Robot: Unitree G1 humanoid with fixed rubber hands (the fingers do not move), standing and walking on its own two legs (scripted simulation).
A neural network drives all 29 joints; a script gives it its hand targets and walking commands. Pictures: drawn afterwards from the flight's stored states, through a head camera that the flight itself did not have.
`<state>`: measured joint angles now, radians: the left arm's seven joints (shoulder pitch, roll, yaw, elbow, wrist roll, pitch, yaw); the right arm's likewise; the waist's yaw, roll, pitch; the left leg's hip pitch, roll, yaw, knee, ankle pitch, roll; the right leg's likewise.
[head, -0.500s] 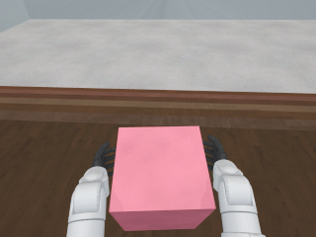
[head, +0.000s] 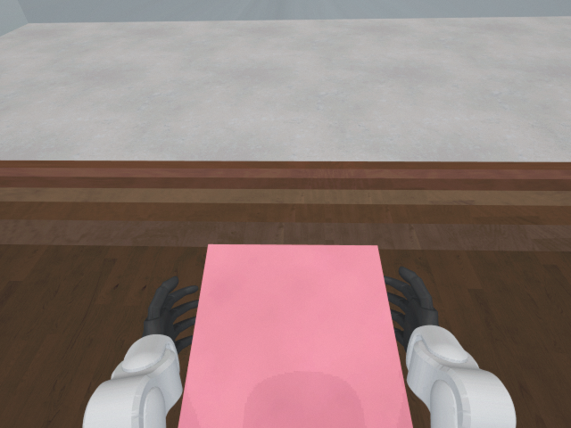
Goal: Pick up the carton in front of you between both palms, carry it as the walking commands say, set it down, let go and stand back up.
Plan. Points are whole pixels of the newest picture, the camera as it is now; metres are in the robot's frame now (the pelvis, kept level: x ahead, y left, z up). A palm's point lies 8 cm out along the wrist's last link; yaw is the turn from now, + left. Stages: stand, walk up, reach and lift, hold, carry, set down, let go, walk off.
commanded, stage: carry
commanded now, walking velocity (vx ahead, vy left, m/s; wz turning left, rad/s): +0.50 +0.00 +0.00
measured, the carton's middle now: (291, 357) +0.23 -0.01 +0.02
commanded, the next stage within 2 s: none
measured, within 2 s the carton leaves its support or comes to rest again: neither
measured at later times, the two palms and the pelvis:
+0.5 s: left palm (183, 191) +0.53 +0.17 +0.08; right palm (343, 177) +0.54 -0.13 +0.08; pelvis +0.32 +0.02 -0.01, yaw +0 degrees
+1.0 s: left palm (208, 98) +0.89 +0.15 +0.09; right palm (324, 93) +0.90 -0.15 +0.09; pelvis +0.64 +0.00 -0.01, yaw +1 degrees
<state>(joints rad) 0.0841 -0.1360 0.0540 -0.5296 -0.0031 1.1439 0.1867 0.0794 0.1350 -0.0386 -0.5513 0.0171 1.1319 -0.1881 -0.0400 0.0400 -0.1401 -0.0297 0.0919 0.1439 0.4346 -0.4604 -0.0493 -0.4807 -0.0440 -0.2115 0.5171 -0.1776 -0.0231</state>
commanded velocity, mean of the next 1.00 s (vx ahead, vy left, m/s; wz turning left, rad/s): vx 0.50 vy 0.00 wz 0.00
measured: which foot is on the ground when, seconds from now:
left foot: down 0.00-0.00, up 0.02-0.46, down 0.48-0.98, up 1.00-1.00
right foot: down 0.00-0.52, up 0.54-0.96, down 0.98-1.00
